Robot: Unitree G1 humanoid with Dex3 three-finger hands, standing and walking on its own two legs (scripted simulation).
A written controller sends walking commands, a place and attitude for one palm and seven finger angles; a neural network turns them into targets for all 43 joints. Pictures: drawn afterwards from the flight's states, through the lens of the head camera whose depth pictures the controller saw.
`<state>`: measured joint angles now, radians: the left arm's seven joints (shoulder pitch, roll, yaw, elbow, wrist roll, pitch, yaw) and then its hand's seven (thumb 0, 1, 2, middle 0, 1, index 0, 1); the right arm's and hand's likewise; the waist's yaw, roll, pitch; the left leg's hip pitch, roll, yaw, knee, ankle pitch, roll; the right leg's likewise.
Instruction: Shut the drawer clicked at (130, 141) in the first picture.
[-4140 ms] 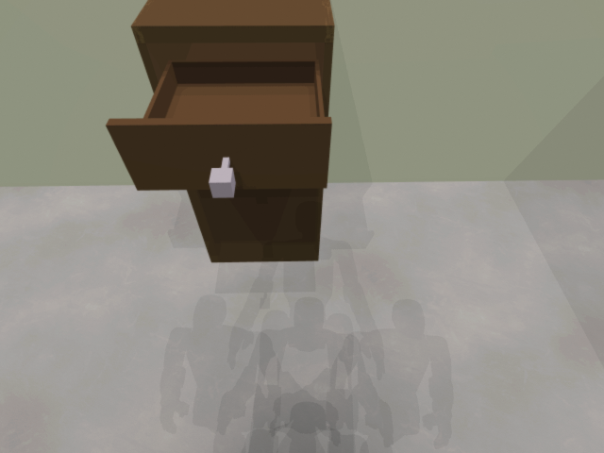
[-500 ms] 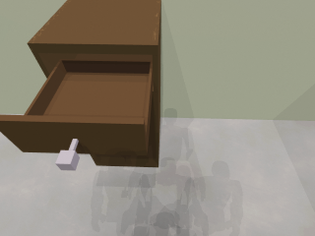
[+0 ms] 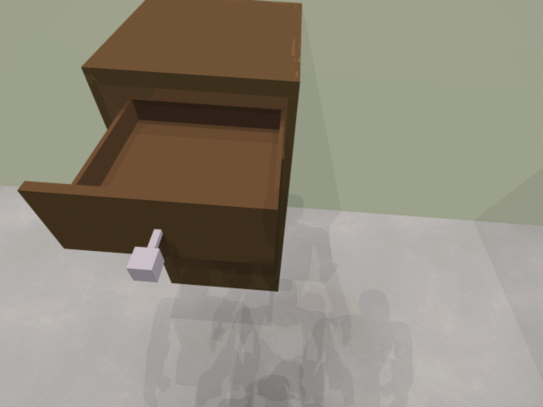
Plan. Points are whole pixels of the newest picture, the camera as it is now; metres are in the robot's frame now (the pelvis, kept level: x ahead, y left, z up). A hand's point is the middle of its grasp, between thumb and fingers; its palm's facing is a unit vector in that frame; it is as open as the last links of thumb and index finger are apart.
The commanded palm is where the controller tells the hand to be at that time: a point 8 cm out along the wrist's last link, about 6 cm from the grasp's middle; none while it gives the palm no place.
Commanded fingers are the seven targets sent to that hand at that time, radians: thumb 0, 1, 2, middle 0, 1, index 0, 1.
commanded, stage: raise the hand and make a fist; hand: left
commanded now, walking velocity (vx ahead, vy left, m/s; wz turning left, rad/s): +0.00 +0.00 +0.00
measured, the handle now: (150, 253) +0.33 +0.22 +0.03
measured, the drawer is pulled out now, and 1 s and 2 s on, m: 0.30 0.29 0.29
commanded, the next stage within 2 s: bring the fist close to the handle in 1.90 s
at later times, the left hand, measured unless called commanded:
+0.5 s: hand out of the picture +0.10 +0.18 -0.01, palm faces +0.13 -0.99 -0.09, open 5.6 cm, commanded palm +0.10 +0.24 +0.00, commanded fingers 0.00 0.90 0.90 -0.72 -0.86 -0.72 -0.86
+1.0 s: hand (130, 389) +0.14 +0.18 +0.04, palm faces -0.02 -1.00 -0.04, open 3.3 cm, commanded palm +0.10 +0.24 +0.06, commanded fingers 0.00 0.90 0.90 -1.22 -1.40 -1.22 -1.40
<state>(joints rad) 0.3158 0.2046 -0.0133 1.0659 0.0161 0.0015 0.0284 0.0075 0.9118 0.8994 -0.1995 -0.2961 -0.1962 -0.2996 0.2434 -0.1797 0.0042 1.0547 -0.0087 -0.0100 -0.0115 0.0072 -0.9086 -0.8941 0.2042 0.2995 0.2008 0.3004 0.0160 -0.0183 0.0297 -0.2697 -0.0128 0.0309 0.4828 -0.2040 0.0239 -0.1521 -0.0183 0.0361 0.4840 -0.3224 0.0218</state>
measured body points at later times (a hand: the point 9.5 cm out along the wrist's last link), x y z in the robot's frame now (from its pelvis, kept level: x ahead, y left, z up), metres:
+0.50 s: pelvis -0.04 -0.04 -0.07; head -0.01 -0.03 +0.37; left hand +0.09 +0.24 +0.00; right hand +0.21 -0.26 -0.11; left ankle +0.03 +0.10 -0.74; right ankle -0.04 -0.14 -0.74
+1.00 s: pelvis -0.02 -0.01 -0.04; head +0.00 -0.01 +0.41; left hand +0.13 +0.24 +0.04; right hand +0.17 -0.25 -0.11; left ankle +0.03 +0.11 -0.74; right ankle -0.04 -0.14 -0.74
